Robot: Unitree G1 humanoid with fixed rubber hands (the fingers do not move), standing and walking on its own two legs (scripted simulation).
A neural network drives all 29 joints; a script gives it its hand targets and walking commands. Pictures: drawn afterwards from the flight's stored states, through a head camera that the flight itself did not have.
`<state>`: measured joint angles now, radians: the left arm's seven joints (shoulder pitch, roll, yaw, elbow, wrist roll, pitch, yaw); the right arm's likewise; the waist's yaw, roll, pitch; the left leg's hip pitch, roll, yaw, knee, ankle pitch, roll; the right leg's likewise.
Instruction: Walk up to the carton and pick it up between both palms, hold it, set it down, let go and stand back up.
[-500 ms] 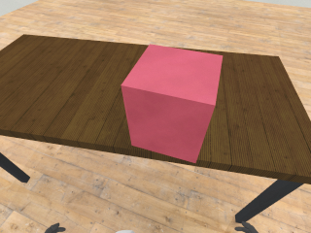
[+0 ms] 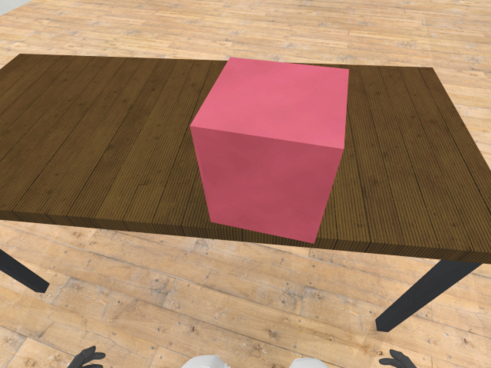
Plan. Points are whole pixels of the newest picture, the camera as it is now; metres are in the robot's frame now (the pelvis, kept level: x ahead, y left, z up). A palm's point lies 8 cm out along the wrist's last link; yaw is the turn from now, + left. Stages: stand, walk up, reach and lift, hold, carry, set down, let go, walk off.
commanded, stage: walk up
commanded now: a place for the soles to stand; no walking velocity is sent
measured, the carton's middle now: (273, 152) +0.46 -0.03 +0.08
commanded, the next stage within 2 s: none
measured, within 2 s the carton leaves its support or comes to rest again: neither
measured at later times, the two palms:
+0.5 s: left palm out of the picture +0.11 +0.29 -0.07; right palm out of the picture +0.09 -0.27 -0.12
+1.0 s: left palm out of the picture +0.12 +0.29 -0.07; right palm out of the picture +0.09 -0.27 -0.12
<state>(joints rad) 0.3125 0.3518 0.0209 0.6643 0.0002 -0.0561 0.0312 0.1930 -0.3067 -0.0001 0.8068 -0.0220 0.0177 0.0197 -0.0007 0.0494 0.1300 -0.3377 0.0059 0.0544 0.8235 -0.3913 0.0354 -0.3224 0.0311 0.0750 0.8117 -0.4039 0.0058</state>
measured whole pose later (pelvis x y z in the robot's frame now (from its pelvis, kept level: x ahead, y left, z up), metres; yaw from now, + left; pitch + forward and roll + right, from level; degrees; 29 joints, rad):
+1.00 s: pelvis +0.00 +0.00 +0.00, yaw -3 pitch -5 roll +0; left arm 0.26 0.35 0.02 0.66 0.00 -0.06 0.03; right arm 0.19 -0.31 0.00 0.81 -0.02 0.00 0.02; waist 0.00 0.05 0.14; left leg -0.34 0.01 0.08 0.83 -0.41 0.04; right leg -0.33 0.04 0.08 0.83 -0.42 0.00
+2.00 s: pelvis -0.01 +0.00 +0.00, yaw -3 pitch -5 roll +0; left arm 0.27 0.35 0.02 0.66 0.00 -0.05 0.03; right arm 0.19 -0.31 0.00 0.81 -0.01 -0.01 0.02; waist 0.00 0.04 0.14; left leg -0.34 0.02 0.08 0.83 -0.40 0.04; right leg -0.33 0.05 0.09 0.83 -0.41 0.00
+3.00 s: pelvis -0.01 +0.00 +0.00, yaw -4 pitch -5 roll +0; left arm 0.27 0.35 0.02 0.67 0.00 -0.05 0.03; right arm 0.19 -0.31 0.00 0.81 -0.01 0.00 0.02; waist 0.00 0.04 0.13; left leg -0.34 0.03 0.10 0.83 -0.40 0.04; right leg -0.33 0.05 0.10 0.83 -0.40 0.00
